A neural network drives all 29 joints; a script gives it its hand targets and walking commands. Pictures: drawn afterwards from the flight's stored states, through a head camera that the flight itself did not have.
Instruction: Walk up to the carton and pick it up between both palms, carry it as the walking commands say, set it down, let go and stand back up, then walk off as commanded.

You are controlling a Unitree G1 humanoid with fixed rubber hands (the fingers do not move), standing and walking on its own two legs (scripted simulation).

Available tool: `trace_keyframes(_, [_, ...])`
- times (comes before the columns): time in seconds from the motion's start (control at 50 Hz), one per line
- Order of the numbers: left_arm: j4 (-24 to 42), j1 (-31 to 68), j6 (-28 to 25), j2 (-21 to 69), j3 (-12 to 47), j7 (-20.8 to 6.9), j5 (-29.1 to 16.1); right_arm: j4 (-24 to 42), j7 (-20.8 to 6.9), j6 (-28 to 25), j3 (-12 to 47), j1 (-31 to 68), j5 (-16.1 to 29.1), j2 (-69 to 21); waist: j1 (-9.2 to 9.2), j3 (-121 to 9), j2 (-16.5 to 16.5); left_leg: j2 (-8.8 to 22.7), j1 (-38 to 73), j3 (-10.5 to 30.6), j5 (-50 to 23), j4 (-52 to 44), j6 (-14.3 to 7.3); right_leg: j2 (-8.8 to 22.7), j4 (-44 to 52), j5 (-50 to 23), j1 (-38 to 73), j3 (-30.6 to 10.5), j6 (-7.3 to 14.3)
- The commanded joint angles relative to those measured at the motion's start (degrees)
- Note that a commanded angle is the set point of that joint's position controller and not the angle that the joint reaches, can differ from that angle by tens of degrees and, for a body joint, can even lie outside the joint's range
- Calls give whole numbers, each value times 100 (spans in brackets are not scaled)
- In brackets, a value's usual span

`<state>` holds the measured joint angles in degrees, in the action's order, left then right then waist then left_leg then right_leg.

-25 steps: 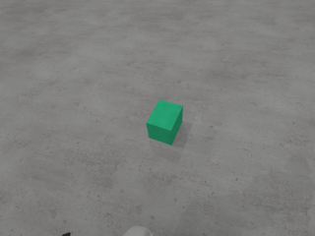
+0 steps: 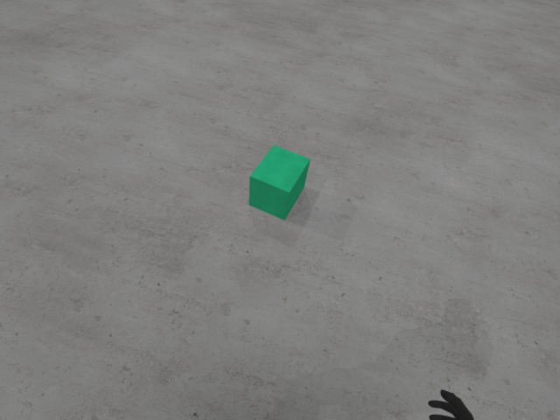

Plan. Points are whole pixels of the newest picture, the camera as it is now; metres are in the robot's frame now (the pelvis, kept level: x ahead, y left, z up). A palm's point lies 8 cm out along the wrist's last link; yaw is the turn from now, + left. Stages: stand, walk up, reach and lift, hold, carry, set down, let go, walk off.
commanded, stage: walk off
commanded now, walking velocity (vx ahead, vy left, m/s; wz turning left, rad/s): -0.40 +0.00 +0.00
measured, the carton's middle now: (279, 182) +1.18 -0.03 -0.68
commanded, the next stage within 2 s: stand in 1.38 s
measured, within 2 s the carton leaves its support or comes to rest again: neither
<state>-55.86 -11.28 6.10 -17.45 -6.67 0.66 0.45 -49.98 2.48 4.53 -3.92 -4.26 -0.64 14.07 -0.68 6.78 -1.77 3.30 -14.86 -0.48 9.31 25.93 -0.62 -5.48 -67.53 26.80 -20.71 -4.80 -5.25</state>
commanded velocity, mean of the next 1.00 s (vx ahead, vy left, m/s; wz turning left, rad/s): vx -0.40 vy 0.00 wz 0.00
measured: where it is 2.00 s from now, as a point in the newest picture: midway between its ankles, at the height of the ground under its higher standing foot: outside the picture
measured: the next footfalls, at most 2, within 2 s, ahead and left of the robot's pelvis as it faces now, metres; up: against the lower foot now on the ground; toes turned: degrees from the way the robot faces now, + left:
right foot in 0.18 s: -0.10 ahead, -0.15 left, +0.00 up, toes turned -1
left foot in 0.62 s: -0.29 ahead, +0.11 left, +0.00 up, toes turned +2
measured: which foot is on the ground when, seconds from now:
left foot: down 0.00-0.18, up 0.20-0.60, down 0.62-1.00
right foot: up 0.00-0.16, down 0.18-0.60, up 0.62-1.00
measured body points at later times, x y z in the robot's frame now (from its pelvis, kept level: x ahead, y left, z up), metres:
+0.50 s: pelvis -0.22 -0.03 +0.00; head -0.18 -0.05 +0.45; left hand -0.07 +0.24 -0.11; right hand -0.18 -0.32 -0.15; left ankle -0.31 +0.11 -0.68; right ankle -0.14 -0.14 -0.74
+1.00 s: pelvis -0.44 -0.02 -0.01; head -0.40 -0.01 +0.44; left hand -0.38 +0.27 -0.15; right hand -0.30 -0.29 -0.13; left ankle -0.33 +0.11 -0.74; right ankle -0.52 -0.15 -0.72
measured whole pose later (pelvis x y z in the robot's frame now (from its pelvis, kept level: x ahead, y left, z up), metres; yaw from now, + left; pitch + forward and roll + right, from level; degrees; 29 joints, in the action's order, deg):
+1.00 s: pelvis -0.44 -0.02 -0.01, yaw -1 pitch -2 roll -2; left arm -54.1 -11.4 5.8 -15.7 -5.3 1.5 -1.2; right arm -50.7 2.0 4.4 -3.6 -2.8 -1.4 14.9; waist -0.7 7.0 1.2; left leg 3.7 -19.2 -1.0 3.6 24.3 0.5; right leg -1.8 -39.4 28.2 -9.3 -0.9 -3.1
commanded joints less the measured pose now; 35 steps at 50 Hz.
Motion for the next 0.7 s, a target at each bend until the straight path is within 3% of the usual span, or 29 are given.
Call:
trace_keyframes(0.0, [374,86,-37,-254,-3,64,-100,7,34,-14,-197,-523,-29,984,424,-650,1477,1294,1475,1360,-878,-826,-774,208,1399,484,-408,97,-36])
trace_keyframes(0.04, [336,-155,-38,-210,29,100,-159,-80,-1,11,-227,-528,-92,1085,379,-772,1607,1360,1350,1422,-1189,-889,-775,392,2432,611,170,303,134])
trace_keyframes(0.1, [147,-638,-75,-216,19,116,-192,-210,-43,41,-274,-480,-82,1184,228,-964,1552,1323,1005,1473,-1378,-994,-657,459,3661,-70,903,532,365])
trace_keyframes(0.12, [38,-894,-102,-167,20,121,-176,-215,-54,38,-286,-379,-45,1202,86,-1004,1395,1223,718,1348,-1081,-961,-509,453,4299,-585,1247,673,442])
trace_keyframes(0.14, [2,-999,-136,-227,13,131,-103,-204,-74,20,-270,-381,5,1126,14,-892,1056,982,226,1112,-425,-786,-221,579,5063,-1208,1524,516,524])
trace_keyframes(0.16, [108,-898,-176,-557,-37,126,15,-181,-127,-7,-227,-560,40,907,72,-747,-94,425,-595,590,671,49,85,1407,5696,-825,1740,-487,615])
trace_keyframes(0.18, [459,-297,-179,-1400,-192,67,61,101,-74,-6,-191,-22,35,611,-192,-442,-1984,-691,-1276,-185,2588,1979,418,3126,5745,-1828,346,-1769,1448])
trace_keyframes(0.2, [557,-192,-165,-1254,-142,42,149,158,-56,110,-234,435,-66,731,-487,-198,-1280,-699,-900,917,2839,3716,312,3198,5762,-2026,-849,-1509,1794])
trace_keyframes(0.22, [671,641,-154,-915,-25,82,168,14,-141,152,-294,198,33,719,127,-83,-696,-902,-774,1235,2334,4677,172,2576,5561,-1977,-1070,-785,1494])
trace_keyframes(0.24, [884,1289,-134,-716,46,118,163,-147,-219,131,-324,-318,62,735,504,-88,-588,-943,-809,1161,1881,5097,119,2079,5367,-2094,-958,-259,1132])
trace_keyframes(0.26, [949,1420,-144,-667,59,131,133,-286,-241,96,-364,-665,4,812,543,-251,-735,-943,-917,979,1610,5377,151,1929,5193,-2466,-434,-123,1027])
trace_keyframes(0.3, [946,1070,-149,-511,78,135,44,-393,-221,34,-387,-816,-93,803,253,-428,-736,-976,-1234,755,1553,5633,372,1861,4960,-2959,401,-64,1167])
trace_keyframes(0.34, [802,546,-171,-494,91,172,1,-255,-199,30,-358,-532,-65,743,-82,-391,-795,-887,-1660,723,1646,5001,547,1981,4867,-3166,1283,-293,1347])
trace_keyframes(0.4, [633,139,-186,-588,99,228,4,-202,-140,68,-308,-568,33,634,-276,-599,-999,-752,-1460,584,2010,3492,636,2087,4888,-3087,2140,-694,1380])
trace_keyframes(0.48, [470,173,-165,-750,66,161,94,-304,-44,89,-251,-1000,164,514,-214,-847,-1270,-460,-402,154,2310,1554,410,2192,4995,-3546,2052,-887,1385])
trace_keyframes(0.52, [371,160,-136,-824,21,130,104,-416,-52,75,-258,-1322,198,532,-127,-967,-1240,-419,63,59,1941,813,260,2197,5097,-3631,1850,-949,1305])
trace_keyframes(0.56, [348,330,-129,-871,3,113,42,-577,-53,20,-263,-1728,186,464,107,-1039,-934,-403,709,-131,887,-410,103,2036,5046,-3050,1323,-736,1037])
trace_keyframes(0.58, [365,285,-148,-748,40,83,-5,-576,-37,-23,-278,-1775,116,584,156,-919,-445,-186,1044,137,359,-1138,33,1733,4759,-2216,729,-474,733])
trace_keyframes(0.6, [423,102,-166,-425,80,23,-30,-402,-57,-55,-325,-1573,13,1050,69,-826,1036,1053,1374,1460,776,-1547,-115,1001,3526,-717,-378,249,418])
trace_keyframes(0.62, [774,949,-132,-246,96,123,30,-46,-98,-46,-409,-980,-74,1799,515,-318,2300,2475,-662,2163,-640,-1508,-1054,148,1699,1036,-665,376,207])
trace_keyframes(0.64, [741,1125,-42,-392,52,122,40,-8,-108,-26,-332,-761,-183,1473,481,-188,1446,2204,-1405,1795,-708,-1438,-1191,133,195,1029,-250,-468,320])
trace_keyframes(0.66, [598,805,-15,-376,0,42,-31,138,-69,-11,-241,-14,-173,1197,-21,-81,1032,1583,-1614,1059,-595,-1244,-821,-85,-637,464,-245,-665,455])
trace_keyframes(0.68, [443,319,-41,-410,-22,-14,-44,333,-48,17,-202,496,-167,1056,-325,-180,1025,1209,-1416,712,-623,-1081,-523,-116,-1028,103,-237,-568,463])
